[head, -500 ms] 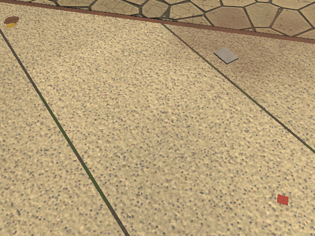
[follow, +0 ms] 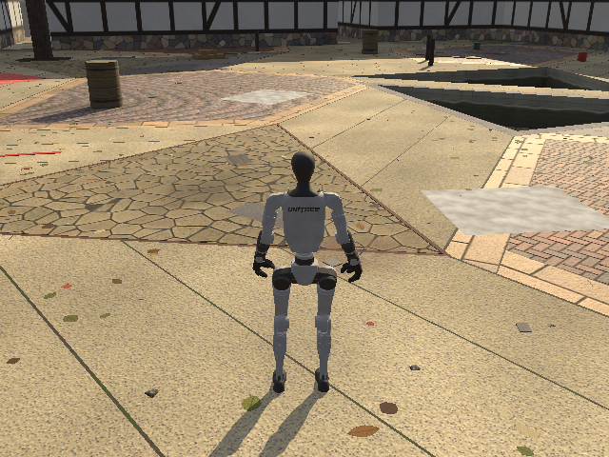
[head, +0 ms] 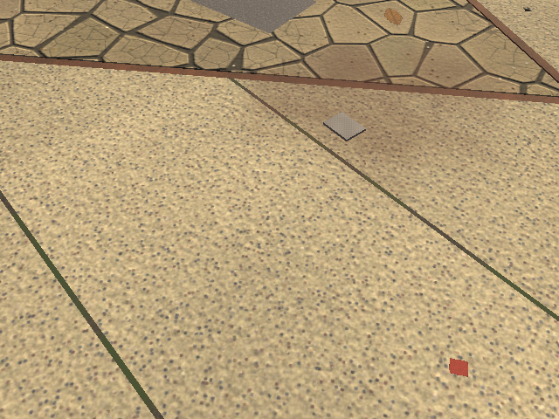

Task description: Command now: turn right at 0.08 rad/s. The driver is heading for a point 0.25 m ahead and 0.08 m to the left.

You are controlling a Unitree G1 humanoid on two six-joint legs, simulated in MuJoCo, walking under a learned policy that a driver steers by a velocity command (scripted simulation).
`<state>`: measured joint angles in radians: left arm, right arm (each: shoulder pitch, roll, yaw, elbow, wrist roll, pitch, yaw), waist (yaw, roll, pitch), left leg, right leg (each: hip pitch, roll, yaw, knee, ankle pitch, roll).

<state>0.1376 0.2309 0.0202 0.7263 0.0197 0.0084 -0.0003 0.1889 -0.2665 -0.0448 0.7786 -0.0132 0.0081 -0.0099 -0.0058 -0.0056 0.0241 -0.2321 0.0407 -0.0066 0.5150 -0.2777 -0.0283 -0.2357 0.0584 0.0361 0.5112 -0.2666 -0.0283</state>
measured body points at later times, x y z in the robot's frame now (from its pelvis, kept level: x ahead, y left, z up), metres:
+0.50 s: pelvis +0.01 +0.02 +0.00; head +0.01 +0.02 +0.45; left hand +0.10 +0.28 -0.13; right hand +0.11 -0.24 -0.13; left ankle +0.00 +0.14 -0.74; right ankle +0.00 -0.10 -0.74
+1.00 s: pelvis +0.03 +0.02 +0.00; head +0.04 +0.01 +0.45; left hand +0.08 +0.27 -0.15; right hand +0.09 -0.24 -0.15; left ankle +0.00 +0.14 -0.74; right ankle +0.00 -0.10 -0.74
